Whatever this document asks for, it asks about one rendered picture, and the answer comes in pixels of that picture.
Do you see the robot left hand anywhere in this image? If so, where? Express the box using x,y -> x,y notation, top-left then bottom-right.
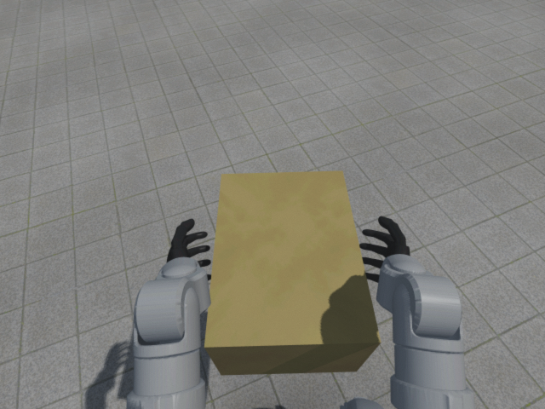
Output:
166,219 -> 211,280

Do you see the robot left forearm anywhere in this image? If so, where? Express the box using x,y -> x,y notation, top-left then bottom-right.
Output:
126,257 -> 211,409

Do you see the robot right forearm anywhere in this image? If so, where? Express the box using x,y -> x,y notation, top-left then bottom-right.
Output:
376,254 -> 475,409

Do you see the carton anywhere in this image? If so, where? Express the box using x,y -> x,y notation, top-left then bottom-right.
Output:
204,170 -> 381,376

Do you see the robot right hand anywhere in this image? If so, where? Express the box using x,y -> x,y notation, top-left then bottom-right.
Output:
359,216 -> 410,283

